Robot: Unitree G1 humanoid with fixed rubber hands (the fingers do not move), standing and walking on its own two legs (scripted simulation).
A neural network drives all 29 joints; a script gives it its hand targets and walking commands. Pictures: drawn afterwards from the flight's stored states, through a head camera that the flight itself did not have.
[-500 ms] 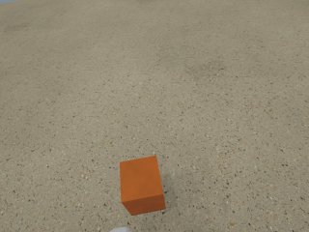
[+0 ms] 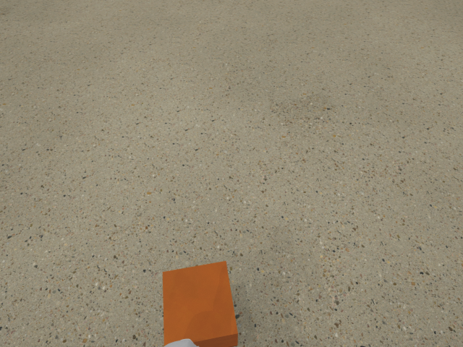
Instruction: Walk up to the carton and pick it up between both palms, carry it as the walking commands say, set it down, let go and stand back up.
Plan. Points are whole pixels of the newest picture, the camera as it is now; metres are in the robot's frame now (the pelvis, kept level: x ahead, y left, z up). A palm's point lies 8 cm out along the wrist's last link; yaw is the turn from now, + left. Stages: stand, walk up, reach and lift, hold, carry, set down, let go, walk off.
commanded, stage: walk up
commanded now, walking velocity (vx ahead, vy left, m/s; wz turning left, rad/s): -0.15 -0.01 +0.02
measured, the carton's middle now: (202, 310) +0.30 +0.11 -0.60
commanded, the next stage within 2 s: none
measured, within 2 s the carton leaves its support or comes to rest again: neither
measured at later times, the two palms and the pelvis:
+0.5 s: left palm out of the picture +0.12 +0.20 -0.10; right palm out of the picture +0.10 -0.29 -0.12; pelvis +0.05 -0.03 +0.02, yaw +3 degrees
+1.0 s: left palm out of the picture +0.01 +0.26 -0.12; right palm out of the picture +0.03 -0.26 -0.08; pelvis -0.04 +0.01 +0.03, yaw +3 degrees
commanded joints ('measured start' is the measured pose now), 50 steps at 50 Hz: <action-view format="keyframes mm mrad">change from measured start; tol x32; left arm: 1 -44 152 95 -52 -24 -6 -8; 50 -237 172 68 -46 -13 107 -45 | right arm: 1 455 -254 -111 100 24 -61 -32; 50 58 -125 -70 -22 -27 -20 -15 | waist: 1 -122 242 -303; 33 19 -257 -148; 37 -38 260 -53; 50 5 269 -72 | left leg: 1 770 526 -492 -138 1847 340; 3 352 414 -434 -215 1224 326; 12 315 250 -143 -160 690 148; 17 -81 12 -127 346 -405 46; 31 12 8 -75 106 -295 19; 37 183 472 -550 -413 451 189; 40 -169 413 -428 -533 -273 215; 50 157 215 -313 -473 -121 176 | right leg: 1 -610 36 89 871 -158 83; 13 -283 -41 -70 -78 396 34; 16 -158 -434 406 -275 716 -130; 20 -460 -299 271 -364 213 -112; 28 1 -322 193 -116 1115 -148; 34 -301 -261 154 -65 793 -89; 37 -631 35 13 512 -78 76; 41 -544 -15 95 767 117 61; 50 -409 12 34 254 103 79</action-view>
